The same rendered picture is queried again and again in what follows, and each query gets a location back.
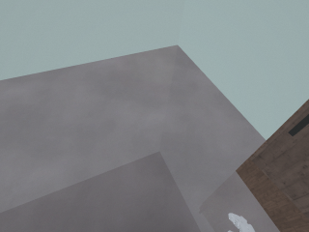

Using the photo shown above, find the robot right hand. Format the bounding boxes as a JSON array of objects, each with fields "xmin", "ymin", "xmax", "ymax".
[{"xmin": 228, "ymin": 213, "xmax": 255, "ymax": 232}]

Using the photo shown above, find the cupboard door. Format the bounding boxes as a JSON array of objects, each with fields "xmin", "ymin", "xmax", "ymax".
[{"xmin": 251, "ymin": 102, "xmax": 309, "ymax": 219}]

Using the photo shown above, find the handle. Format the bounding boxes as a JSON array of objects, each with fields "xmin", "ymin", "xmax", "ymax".
[{"xmin": 289, "ymin": 114, "xmax": 309, "ymax": 136}]

